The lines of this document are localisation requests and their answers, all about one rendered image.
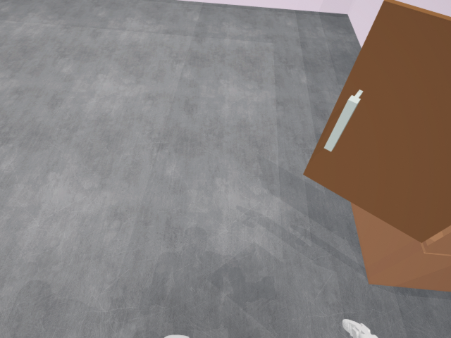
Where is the right robot hand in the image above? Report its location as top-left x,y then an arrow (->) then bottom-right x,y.
342,319 -> 378,338

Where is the cupboard door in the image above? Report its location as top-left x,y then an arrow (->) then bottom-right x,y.
303,0 -> 451,243

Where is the handle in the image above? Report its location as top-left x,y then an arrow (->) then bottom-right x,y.
324,90 -> 363,151

